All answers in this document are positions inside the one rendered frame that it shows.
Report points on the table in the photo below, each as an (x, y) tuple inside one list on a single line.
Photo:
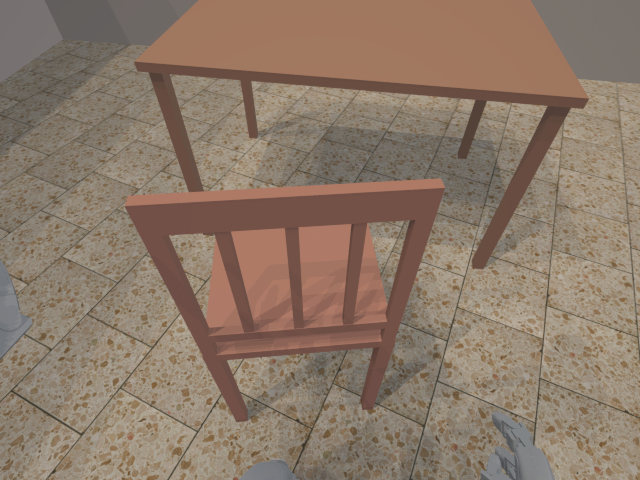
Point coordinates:
[(483, 50)]

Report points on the robot left hand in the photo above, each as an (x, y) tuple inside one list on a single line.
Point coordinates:
[(13, 324)]

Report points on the robot right hand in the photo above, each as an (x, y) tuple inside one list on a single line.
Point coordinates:
[(528, 461)]

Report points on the chair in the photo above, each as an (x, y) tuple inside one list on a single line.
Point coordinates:
[(294, 270)]

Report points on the left robot shin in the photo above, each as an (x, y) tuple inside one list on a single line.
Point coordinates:
[(279, 461)]

